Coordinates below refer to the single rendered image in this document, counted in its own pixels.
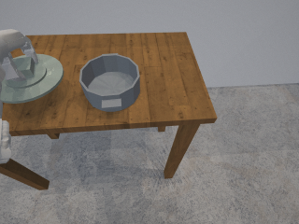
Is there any table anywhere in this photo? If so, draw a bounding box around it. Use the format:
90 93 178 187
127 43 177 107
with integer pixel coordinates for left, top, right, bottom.
0 32 217 190

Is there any knob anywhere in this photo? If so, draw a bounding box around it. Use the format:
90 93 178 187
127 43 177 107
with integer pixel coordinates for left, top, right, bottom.
11 56 35 77

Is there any lid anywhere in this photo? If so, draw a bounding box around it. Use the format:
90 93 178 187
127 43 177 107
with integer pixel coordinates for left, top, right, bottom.
0 54 64 104

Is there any left robot hand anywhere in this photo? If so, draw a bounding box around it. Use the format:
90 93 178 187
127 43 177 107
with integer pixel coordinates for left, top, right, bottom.
0 29 38 82

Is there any robot left forearm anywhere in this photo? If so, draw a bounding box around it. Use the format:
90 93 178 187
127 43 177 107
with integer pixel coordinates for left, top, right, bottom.
0 37 9 119

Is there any robot left upper arm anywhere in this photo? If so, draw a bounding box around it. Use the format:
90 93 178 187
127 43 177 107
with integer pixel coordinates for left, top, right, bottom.
0 119 11 164

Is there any pot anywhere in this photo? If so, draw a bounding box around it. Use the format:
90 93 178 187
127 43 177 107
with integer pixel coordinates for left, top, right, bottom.
79 53 140 112

